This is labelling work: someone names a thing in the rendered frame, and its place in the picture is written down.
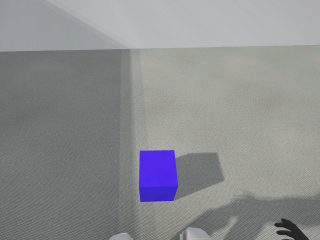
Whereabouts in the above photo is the robot right hand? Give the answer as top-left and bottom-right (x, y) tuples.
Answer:
(274, 218), (309, 240)

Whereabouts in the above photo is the robot right thigh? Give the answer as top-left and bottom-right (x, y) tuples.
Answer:
(178, 227), (212, 240)

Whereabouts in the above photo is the carton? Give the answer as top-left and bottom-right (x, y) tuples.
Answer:
(139, 150), (178, 202)

